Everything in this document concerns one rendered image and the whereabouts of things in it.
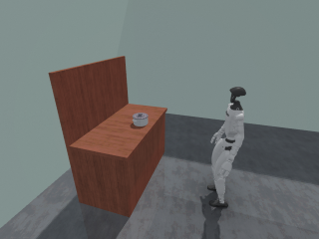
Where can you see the table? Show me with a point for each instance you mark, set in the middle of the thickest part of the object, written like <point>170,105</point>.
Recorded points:
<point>112,160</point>

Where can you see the robot head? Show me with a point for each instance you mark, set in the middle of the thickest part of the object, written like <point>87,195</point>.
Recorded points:
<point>236,92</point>

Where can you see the right robot forearm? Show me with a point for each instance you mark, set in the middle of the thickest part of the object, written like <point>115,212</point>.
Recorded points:
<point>222,130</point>

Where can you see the left robot forearm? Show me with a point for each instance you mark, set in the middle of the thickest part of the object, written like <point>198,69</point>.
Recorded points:
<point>236,146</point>

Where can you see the lid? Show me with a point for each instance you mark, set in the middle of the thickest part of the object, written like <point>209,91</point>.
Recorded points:
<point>142,117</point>

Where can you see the robot right hand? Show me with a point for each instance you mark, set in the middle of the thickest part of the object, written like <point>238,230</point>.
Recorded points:
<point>217,136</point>

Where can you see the robot left hand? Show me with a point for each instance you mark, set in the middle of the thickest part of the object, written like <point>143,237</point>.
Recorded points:
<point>225,166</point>

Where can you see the pot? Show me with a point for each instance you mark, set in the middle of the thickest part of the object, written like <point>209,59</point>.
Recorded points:
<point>141,122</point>

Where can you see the robot right thigh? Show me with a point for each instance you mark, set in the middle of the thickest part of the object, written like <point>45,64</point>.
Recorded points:
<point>217,151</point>

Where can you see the robot left upper arm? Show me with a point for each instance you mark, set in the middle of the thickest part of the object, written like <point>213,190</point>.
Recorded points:
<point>239,124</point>

